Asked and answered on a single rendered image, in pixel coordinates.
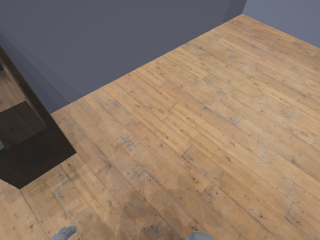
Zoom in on cabinet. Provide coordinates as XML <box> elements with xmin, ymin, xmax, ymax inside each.
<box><xmin>0</xmin><ymin>45</ymin><xmax>77</xmax><ymax>189</ymax></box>

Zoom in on handle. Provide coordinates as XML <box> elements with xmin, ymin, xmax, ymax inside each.
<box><xmin>0</xmin><ymin>137</ymin><xmax>10</xmax><ymax>157</ymax></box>

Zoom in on drawer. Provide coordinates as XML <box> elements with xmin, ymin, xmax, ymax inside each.
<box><xmin>0</xmin><ymin>58</ymin><xmax>47</xmax><ymax>149</ymax></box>

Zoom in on robot left hand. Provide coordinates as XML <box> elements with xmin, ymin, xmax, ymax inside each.
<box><xmin>50</xmin><ymin>225</ymin><xmax>77</xmax><ymax>240</ymax></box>

